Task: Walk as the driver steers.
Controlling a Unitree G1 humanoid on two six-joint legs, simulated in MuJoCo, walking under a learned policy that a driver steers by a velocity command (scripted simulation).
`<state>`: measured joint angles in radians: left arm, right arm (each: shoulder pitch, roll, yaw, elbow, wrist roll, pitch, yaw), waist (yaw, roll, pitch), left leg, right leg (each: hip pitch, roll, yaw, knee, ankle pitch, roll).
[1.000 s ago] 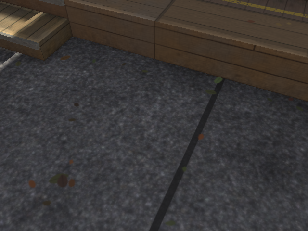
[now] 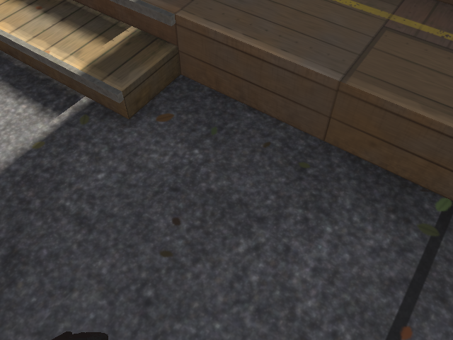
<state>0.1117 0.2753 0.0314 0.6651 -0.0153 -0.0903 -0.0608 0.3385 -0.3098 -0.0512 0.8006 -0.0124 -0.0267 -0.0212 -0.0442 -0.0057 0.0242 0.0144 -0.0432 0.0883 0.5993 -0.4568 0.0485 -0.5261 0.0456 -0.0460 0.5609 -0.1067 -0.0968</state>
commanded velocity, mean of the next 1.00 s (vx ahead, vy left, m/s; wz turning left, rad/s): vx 0.31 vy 0.00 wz -0.33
